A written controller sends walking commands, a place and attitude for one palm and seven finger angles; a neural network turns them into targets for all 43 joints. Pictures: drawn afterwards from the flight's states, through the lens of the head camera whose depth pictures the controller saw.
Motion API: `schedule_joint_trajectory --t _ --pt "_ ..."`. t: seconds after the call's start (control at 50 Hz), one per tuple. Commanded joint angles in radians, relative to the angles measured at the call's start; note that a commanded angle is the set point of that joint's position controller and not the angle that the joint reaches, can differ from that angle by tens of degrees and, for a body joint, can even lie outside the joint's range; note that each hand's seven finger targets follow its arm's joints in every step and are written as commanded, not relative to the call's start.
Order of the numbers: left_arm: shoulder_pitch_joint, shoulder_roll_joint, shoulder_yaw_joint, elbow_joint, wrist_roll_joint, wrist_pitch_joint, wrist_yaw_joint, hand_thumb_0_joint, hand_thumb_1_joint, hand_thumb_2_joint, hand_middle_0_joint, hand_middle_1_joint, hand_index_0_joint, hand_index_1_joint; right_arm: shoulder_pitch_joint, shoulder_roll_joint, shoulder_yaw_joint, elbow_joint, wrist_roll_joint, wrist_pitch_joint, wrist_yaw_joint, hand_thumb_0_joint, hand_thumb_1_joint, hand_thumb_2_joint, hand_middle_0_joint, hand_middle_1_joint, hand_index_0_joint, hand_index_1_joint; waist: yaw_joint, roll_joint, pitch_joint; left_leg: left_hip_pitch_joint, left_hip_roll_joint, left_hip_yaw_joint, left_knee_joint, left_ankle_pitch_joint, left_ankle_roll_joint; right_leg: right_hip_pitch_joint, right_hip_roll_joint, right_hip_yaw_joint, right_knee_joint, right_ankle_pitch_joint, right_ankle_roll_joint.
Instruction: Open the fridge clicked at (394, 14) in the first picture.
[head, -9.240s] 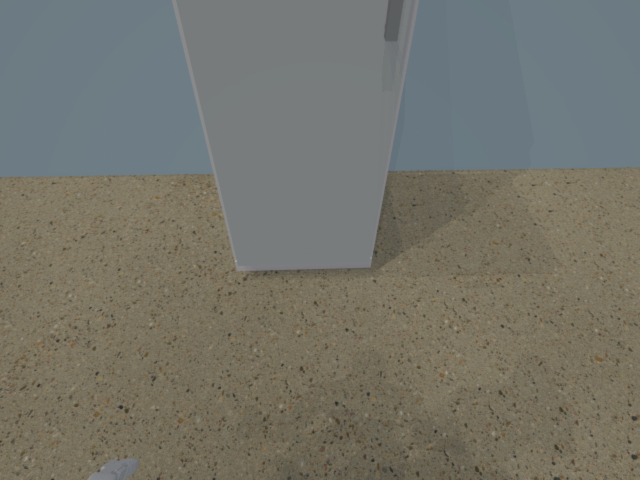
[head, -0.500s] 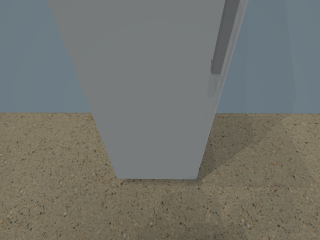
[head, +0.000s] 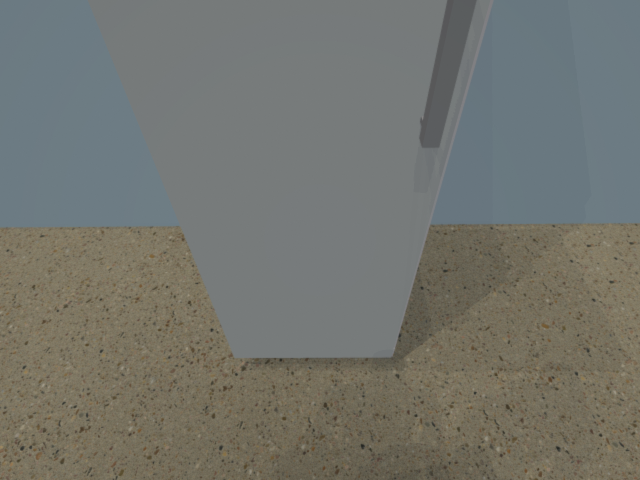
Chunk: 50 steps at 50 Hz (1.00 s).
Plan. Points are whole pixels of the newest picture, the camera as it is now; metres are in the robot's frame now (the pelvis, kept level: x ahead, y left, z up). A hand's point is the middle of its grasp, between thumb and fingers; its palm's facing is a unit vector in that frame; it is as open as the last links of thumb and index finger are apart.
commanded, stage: look again from close up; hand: right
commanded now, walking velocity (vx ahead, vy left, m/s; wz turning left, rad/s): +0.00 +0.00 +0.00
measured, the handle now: (443, 57) +0.56 -0.13 +0.26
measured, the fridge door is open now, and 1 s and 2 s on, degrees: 0 0 0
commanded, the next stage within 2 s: shuffle to correct the standing spot in 0.14 s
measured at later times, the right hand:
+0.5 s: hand out of the picture -0.02 -0.16 -0.19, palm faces +0.06 +0.99 -0.15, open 7.4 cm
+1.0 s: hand out of the picture +0.17 -0.17 -0.19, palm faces +0.04 +0.97 -0.25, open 7.2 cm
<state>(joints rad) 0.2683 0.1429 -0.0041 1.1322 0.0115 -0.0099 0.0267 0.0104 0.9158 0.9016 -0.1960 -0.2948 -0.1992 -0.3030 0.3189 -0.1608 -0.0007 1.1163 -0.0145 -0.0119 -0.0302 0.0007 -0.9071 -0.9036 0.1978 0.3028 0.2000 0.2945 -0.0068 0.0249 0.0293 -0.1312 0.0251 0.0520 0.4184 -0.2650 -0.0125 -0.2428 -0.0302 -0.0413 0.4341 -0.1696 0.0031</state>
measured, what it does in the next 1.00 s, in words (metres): walks ahead: left foot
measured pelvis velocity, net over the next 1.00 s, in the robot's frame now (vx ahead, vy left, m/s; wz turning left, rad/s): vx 0.12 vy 0.02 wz -0.02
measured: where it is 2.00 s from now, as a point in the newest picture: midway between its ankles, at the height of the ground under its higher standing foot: outside the picture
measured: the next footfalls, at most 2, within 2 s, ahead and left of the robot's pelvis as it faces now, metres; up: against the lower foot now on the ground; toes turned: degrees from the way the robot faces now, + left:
left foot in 0.96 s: +0.21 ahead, +0.14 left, +0.00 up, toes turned +7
left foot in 1.42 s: +0.14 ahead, +0.14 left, +0.00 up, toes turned +2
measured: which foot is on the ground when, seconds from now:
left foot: down 0.00-0.70, up 0.72-0.94, down 0.96-1.00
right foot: down 0.00-1.00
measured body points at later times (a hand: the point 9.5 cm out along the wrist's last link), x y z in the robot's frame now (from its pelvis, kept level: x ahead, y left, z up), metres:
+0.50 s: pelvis +0.02 +0.00 -0.01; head +0.02 -0.01 +0.44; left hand +0.00 +0.21 -0.16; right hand -0.02 -0.22 -0.17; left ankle -0.02 +0.12 -0.74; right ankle +0.04 -0.12 -0.74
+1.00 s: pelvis +0.12 +0.02 -0.02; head +0.15 +0.03 +0.43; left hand +0.03 +0.21 -0.17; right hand +0.17 -0.23 -0.17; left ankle +0.17 +0.14 -0.74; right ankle +0.04 -0.12 -0.74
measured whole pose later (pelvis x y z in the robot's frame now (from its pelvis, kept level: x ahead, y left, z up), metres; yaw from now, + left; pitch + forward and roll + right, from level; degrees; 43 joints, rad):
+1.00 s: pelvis +0.12 +0.02 -0.02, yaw -1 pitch -1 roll +0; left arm 0.41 0.08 0.01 1.17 0.01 -0.01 0.04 0.01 0.90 0.90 -0.20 -0.30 -0.20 -0.30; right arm 0.19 -0.19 -0.06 1.05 -0.02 -0.03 -0.03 0.02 -0.95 -0.90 0.20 0.30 0.20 0.29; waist 0.03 0.00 0.07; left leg -0.34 0.07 0.11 0.60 -0.24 0.01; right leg -0.13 -0.06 -0.04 0.58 -0.43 0.04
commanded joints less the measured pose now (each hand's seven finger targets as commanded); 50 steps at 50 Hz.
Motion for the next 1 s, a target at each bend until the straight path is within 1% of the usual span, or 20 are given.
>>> schedule_joint_trajectory --t 0.0,0.24,0.32,0.4,0.46,0.52,0.56,0.62,0.64,0.66,0.68,0.7,0.74,0.8,0.88,0.9,0.92,0.94,0.96,0.98 --pt "0.038 0.108 0.021 -0.029 -0.001 -0.014 0.002 0.000 0.900 0.900 -0.200 -0.300 -0.200 -0.300 0.081 -0.093 -0.015 -0.014 -0.001 -0.012 -0.002 0.000 -0.900 -0.900 0.200 0.300 0.200 0.300 -0.005 -0.033 0.045 -0.096 0.087 -0.068 -0.111 0.028 0.024 0.040 -0.073 0.077 -0.080 0.036 -0.009" --pt "0.050 0.088 0.016 -0.022 0.000 -0.011 0.003 0.000 0.900 0.900 -0.200 -0.300 -0.200 -0.300 0.091 -0.070 -0.010 -0.002 -0.001 -0.010 -0.003 0.000 -0.900 -0.900 0.200 0.300 0.200 0.300 -0.004 -0.026 0.032 -0.082 0.087 -0.062 -0.114 0.021 0.018 0.046 -0.077 0.070 -0.073 0.029 -0.005" --pt "0.076 0.085 0.023 -0.015 0.008 -0.001 -0.001 0.000 0.900 0.900 -0.200 -0.300 -0.200 -0.300 0.100 -0.070 -0.021 0.001 -0.006 0.000 0.004 0.000 -0.900 -0.900 0.200 0.300 0.200 0.300 -0.001 -0.019 0.076 -0.131 0.083 -0.062 -0.091 -0.198 0.032 -0.002 -0.063 0.067 -0.070 -0.221 -0.006" --pt "0.087 0.090 0.032 -0.030 0.010 0.001 -0.005 0.000 0.900 0.900 -0.200 -0.300 -0.200 -0.300 0.125 -0.065 -0.031 -0.006 -0.010 0.002 0.013 0.000 -0.900 -0.900 0.200 0.300 0.200 0.300 -0.007 -0.047 0.132 -0.171 0.074 -0.055 -0.051 -0.273 0.041 -0.066 -0.076 0.095 -0.080 -0.351 -0.026" --pt "0.095 0.079 0.035 -0.039 0.009 -0.006 -0.005 0.000 0.900 0.900 -0.200 -0.300 -0.200 -0.300 0.149 -0.061 -0.036 -0.002 -0.010 -0.004 0.015 0.000 -0.900 -0.900 0.200 0.300 0.200 0.300 -0.012 -0.021 0.148 -0.152 0.083 -0.060 -0.044 -0.247 0.053 -0.097 -0.070 0.079 -0.026 -0.305 -0.032" --pt "0.092 0.049 0.032 -0.053 0.008 -0.016 -0.007 0.000 0.900 0.900 -0.200 -0.300 -0.200 -0.300 0.184 -0.074 -0.047 0.007 -0.006 -0.010 0.013 0.000 -0.900 -0.900 0.200 0.300 0.200 0.300 -0.021 0.059 0.142 -0.090 0.123 -0.115 -0.077 -0.238 0.082 -0.149 -0.030 0.002 0.110 -0.194 -0.021" --pt "0.060 0.033 0.031 -0.074 0.010 -0.024 -0.010 0.000 0.900 0.900 -0.200 -0.300 -0.200 -0.300 0.225 -0.091 -0.059 0.020 -0.007 -0.017 0.008 0.000 -0.900 -0.900 0.200 0.300 0.200 0.300 -0.032 0.115 0.118 -0.011 0.177 -0.164 -0.088 -0.112 0.112 -0.200 -0.013 -0.064 0.230 -0.134 -0.015" --pt "0.095 0.030 0.034 -0.066 0.008 -0.036 -0.010 0.000 0.900 0.900 -0.200 -0.300 -0.200 -0.300 0.203 -0.085 -0.063 0.018 -0.011 -0.021 0.006 0.000 -0.900 -0.900 0.200 0.300 0.200 0.300 0.007 0.050 0.100 -0.056 0.162 -0.100 0.022 0.070 0.107 -0.076 -0.029 -0.080 0.170 -0.094 -0.020" --pt "0.166 0.048 0.041 -0.038 0.009 -0.040 -0.007 0.000 0.900 0.900 -0.200 -0.300 -0.200 -0.300 0.178 -0.069 -0.059 0.010 -0.009 -0.021 0.009 0.000 -0.900 -0.900 0.200 0.300 0.200 0.300 0.042 -0.047 0.076 -0.130 0.104 -0.015 0.144 0.137 0.078 0.057 -0.057 -0.039 0.108 0.035 -0.040" --pt "0.291 0.106 0.052 0.017 0.014 -0.046 0.003 0.000 0.900 0.900 -0.200 -0.300 -0.200 -0.300 0.135 -0.041 -0.052 -0.007 -0.008 -0.023 0.011 0.000 -0.900 -0.900 0.200 0.300 0.200 0.300 0.087 -0.230 0.033 -0.270 0.027 0.074 0.378 0.099 0.036 0.223 -0.175 0.161 0.033 0.245 -0.101" --pt "0.411 0.142 0.056 0.064 0.019 -0.046 0.017 0.000 0.900 0.900 -0.200 -0.300 -0.200 -0.300 0.046 -0.019 -0.040 -0.045 -0.005 -0.029 0.009 0.000 -0.900 -0.900 0.200 0.300 0.200 0.300 0.128 -0.369 0.049 -0.479 -0.030 0.096 0.617 -0.253 0.016 0.338 -0.325 0.372 -0.073 0.535 -0.202" --pt "0.412 0.128 0.045 0.074 0.020 -0.042 0.026 0.000 0.900 0.900 -0.200 -0.300 -0.200 -0.300 -0.004 -0.031 -0.049 -0.061 -0.008 -0.028 0.007 0.000 -0.900 -0.900 0.200 0.300 0.200 0.300 0.114 -0.245 0.098 -0.538 0.017 0.021 0.733 -0.322 0.034 0.291 -0.386 0.395 -0.085 0.586 -0.252" --pt "0.311 0.102 0.041 0.042 0.022 -0.051 0.024 0.000 0.900 0.900 -0.200 -0.300 -0.200 -0.300 -0.039 -0.005 -0.050 -0.075 -0.011 -0.027 0.021 0.000 -0.900 -0.900 0.200 0.300 0.200 0.300 0.073 -0.109 0.147 -0.529 0.071 -0.016 0.701 -0.274 0.034 0.177 -0.367 0.316 -0.104 0.461 -0.238" --pt "0.206 0.099 0.042 0.011 0.020 -0.052 0.024 0.000 0.900 0.900 -0.200 -0.300 -0.200 -0.300 -0.034 0.038 -0.049 -0.082 -0.009 -0.006 0.034 0.000 -0.900 -0.900 0.200 0.300 0.200 0.300 0.028 -0.198 0.116 -0.386 0.077 0.012 0.528 -0.165 0.010 0.055 -0.267 0.171 -0.156 0.273 -0.186" --pt "0.141 0.094 0.041 -0.003 0.013 -0.036 0.030 0.000 0.900 0.900 -0.200 -0.300 -0.200 -0.300 0.043 0.026 -0.051 -0.052 -0.003 -0.010 0.023 0.000 -0.900 -0.900 0.200 0.300 0.200 0.300 -0.029 -0.123 0.013 -0.069 0.023 0.068 0.097 0.127 -0.006 0.022 -0.167 0.057 0.001 0.359 -0.090" --pt "0.155 0.079 0.039 -0.002 0.006 -0.035 0.025 0.000 0.900 0.900 -0.200 -0.300 -0.200 -0.300 0.092 -0.020 -0.058 -0.034 -0.002 -0.019 0.016 0.000 -0.900 -0.900 0.200 0.300 0.200 0.300 -0.048 -0.064 -0.031 0.053 0.054 0.029 0.008 0.247 -0.011 -0.005 -0.125 0.030 0.059 0.240 -0.044" --pt "0.192 0.038 0.031 -0.007 -0.003 -0.031 0.017 0.000 0.900 0.900 -0.200 -0.300 -0.200 -0.300 0.095 -0.102 -0.065 -0.031 -0.004 -0.031 0.006 0.000 -0.900 -0.900 0.200 0.300 0.200 0.300 -0.034 0.069 -0.087 0.168 0.196 -0.111 0.020 0.444 0.031 -0.096 -0.081 0.000 0.113 -0.018 0.004" --pt "0.222 0.025 0.032 -0.014 -0.007 -0.018 0.012 0.000 0.900 0.900 -0.200 -0.300 -0.200 -0.300 0.046 -0.160 -0.071 -0.047 0.000 -0.029 0.001 0.000 -0.900 -0.900 0.200 0.300 0.200 0.300 -0.005 0.145 -0.081 0.131 0.317 -0.178 -0.009 0.558 0.087 -0.103 -0.039 -0.012 0.119 -0.250 0.024" --pt "0.214 0.019 0.040 -0.011 -0.005 -0.009 0.017 0.000 0.900 0.900 -0.200 -0.300 -0.200 -0.300 0.010 -0.179 -0.070 -0.063 -0.001 -0.020 0.001 0.000 -0.900 -0.900 0.200 0.300 0.200 0.300 -0.003 0.114 -0.028 0.051 0.339 -0.152 -0.003 0.646 0.115 -0.073 -0.031 -0.021 0.149 -0.296 0.022" --pt "0.205 -0.006 0.040 -0.013 -0.002 0.005 0.021 0.000 0.900 0.900 -0.200 -0.300 -0.200 -0.300 0.000 -0.150 -0.070 -0.064 -0.002 -0.018 -0.005 0.000 -0.900 -0.900 0.200 0.300 0.200 0.300 -0.005 0.195 -0.031 0.023 0.316 -0.139 0.016 0.768 0.123 -0.061 -0.040 -0.047 0.213 -0.302 0.030"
